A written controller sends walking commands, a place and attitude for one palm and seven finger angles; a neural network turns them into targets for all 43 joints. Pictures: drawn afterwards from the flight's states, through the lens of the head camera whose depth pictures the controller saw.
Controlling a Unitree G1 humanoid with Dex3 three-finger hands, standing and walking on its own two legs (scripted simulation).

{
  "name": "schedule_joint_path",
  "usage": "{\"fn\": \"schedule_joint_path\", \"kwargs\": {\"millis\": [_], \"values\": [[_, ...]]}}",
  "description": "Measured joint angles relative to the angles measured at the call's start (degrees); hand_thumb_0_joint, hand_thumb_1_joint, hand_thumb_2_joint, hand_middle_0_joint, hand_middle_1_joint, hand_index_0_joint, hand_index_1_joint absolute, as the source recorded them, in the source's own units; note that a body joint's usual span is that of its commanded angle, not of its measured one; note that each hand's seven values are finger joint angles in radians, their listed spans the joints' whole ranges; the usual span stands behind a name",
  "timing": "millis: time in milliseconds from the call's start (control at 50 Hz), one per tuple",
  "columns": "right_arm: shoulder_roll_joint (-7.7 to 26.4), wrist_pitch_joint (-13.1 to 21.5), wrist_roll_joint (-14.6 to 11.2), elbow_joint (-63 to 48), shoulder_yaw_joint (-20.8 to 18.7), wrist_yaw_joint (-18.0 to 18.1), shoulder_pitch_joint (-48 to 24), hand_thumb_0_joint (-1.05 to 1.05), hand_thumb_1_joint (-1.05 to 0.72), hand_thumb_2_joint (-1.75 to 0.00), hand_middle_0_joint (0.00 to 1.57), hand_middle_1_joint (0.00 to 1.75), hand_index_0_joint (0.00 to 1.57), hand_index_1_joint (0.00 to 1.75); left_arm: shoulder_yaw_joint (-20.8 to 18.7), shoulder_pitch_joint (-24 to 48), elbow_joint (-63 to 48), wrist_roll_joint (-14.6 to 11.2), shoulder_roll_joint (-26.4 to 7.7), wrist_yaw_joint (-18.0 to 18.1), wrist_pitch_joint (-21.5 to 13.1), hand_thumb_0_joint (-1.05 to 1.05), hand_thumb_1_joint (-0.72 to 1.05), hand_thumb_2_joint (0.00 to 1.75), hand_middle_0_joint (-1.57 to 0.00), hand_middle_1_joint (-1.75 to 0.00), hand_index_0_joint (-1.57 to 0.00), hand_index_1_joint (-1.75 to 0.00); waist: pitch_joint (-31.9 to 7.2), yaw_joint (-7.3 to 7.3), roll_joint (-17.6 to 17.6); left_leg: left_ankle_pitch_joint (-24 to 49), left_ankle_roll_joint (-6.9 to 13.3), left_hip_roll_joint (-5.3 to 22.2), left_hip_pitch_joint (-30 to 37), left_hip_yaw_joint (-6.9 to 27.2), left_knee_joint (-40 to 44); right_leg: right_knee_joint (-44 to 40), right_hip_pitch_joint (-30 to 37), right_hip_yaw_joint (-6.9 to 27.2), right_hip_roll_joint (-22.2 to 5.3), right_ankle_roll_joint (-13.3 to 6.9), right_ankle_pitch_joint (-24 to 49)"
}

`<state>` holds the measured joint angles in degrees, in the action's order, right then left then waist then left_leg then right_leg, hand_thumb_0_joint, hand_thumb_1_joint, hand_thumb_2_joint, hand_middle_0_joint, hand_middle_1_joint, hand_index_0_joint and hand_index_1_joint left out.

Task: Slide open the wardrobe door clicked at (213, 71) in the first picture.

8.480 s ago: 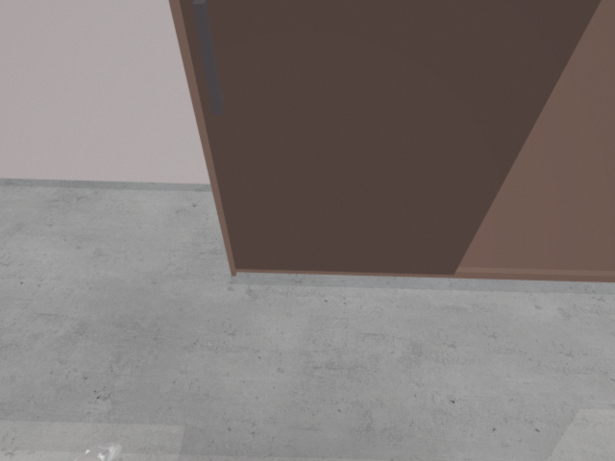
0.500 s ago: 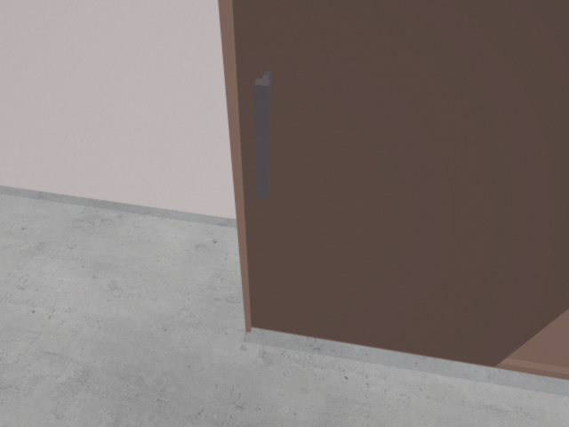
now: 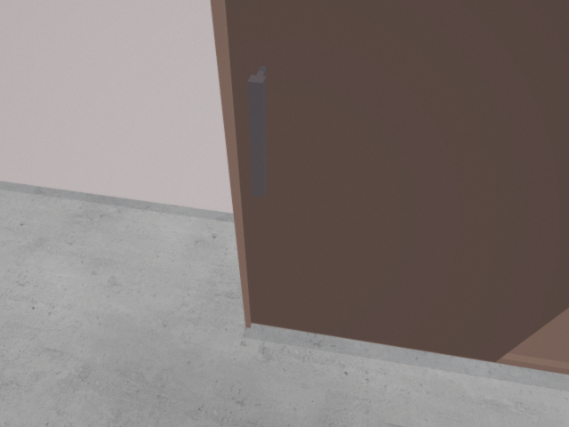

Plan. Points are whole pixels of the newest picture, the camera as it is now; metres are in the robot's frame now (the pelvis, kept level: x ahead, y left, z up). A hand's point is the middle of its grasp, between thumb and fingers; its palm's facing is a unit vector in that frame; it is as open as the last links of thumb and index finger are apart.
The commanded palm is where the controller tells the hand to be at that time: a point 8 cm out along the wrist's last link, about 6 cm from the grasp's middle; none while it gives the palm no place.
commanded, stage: look again from close up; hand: left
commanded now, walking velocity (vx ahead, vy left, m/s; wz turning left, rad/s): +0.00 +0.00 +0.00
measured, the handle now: (260, 137) +0.56 +0.08 +0.12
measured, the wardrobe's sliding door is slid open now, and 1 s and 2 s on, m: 0.00 0.00 0.00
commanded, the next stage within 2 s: shuffle to correct the standing spot in 0.72 s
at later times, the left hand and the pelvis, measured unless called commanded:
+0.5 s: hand out of the picture +0.00 +0.14 -0.17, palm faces +0.04 -0.99 -0.15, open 7.3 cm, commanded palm none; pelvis +0.01 -0.01 +0.00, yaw +0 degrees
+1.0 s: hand out of the picture +0.00 +0.14 -0.18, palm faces +0.05 -0.99 -0.14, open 7.3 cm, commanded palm none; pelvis +0.03 -0.02 +0.00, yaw -2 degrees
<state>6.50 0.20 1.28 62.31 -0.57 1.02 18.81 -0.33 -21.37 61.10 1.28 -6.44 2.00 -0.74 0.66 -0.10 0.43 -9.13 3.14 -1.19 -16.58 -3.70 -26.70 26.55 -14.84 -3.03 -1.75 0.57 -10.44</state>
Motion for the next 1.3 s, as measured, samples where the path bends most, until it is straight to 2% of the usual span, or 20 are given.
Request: {"fn": "schedule_joint_path", "kwargs": {"millis": [880, 1060, 1180, 1240, 1300], "values": [[-0.32, 0.47, -0.06, 1.46, 0.52, 0.24, -0.27, 0.00, -0.91, -0.90, 0.19, 0.30, 0.20, 0.30, 0.28, 1.15, 0.74, -0.33, -0.09, 0.06, -0.41, 0.01, 0.91, 0.90, -0.20, -0.30, -0.20, -0.30, 0.43, -0.11, 0.05, -0.78, -1.51, 1.10, 2.86, 0.26, 1.62, -1.33, 2.59, -0.13, 1.22, -1.27, -1.01], [0.11, -0.03, 0.45, 0.49, -0.33, -0.05, 1.16, 0.00, -0.91, -0.90, 0.19, 0.30, 0.20, 0.30, -1.24, -1.61, 0.11, 0.08, 0.00, -1.02, 0.31, 0.01, 0.91, 0.90, -0.20, -0.30, -0.20, -0.30, -0.94, -0.84, 0.24, -6.67, -1.48, 2.09, 1.65, -1.35, -3.57, 2.58, 1.13, 1.76, 2.13, -2.14, -4.28], [0.57, 0.78, 0.41, -0.17, -0.66, -0.07, 2.05, 0.00, -0.91, -0.90, 0.19, 0.30, 0.20, 0.30, -1.93, -2.92, 0.22, 0.12, -0.14, -1.46, 0.43, 0.01, 0.91, 0.90, -0.20, -0.30, -0.20, -0.30, -0.99, -0.79, 0.54, -8.30, -1.12, 2.36, 1.93, -2.49, -6.02, 5.73, 0.74, 3.02, 2.34, -2.08, -7.57], [0.51, 1.35, 0.27, -0.29, -0.66, 0.01, 2.48, 0.00, -0.91, -0.90, 0.19, 0.30, 0.20, 0.30, -1.93, -2.95, 0.33, 0.29, -0.32, -1.53, 0.23, 0.01, 0.91, 0.90, -0.20, -0.30, -0.20, -0.30, -0.99, -0.64, 1.09, -9.82, -0.83, 1.76, 2.87, -3.50, -5.78, 7.64, 0.32, 3.74, 1.72, -2.77, -9.23], [0.31, 1.78, 0.06, 0.15, -0.32, 0.52, 2.48, 0.00, -0.91, -0.90, 0.19, 0.30, 0.20, 0.30, -1.59, -1.79, 0.53, 0.31, -0.19, -1.11, -0.34, 0.01, 0.91, 0.90, -0.20, -0.30, -0.20, -0.30, -0.40, -0.50, 0.67, -10.49, -0.87, 1.61, 4.15, -3.95, -4.98, 7.02, 1.46, 3.16, 1.16, -1.47, -9.90]]}}
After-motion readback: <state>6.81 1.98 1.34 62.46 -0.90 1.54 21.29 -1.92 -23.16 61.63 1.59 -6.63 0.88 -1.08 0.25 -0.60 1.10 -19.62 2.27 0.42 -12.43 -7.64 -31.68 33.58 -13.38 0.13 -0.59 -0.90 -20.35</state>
